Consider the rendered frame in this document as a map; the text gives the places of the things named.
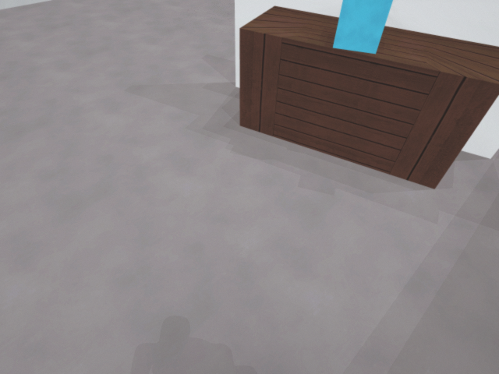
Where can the carton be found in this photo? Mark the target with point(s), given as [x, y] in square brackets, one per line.
[361, 24]

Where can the pedestal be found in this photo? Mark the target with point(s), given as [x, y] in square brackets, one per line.
[406, 111]

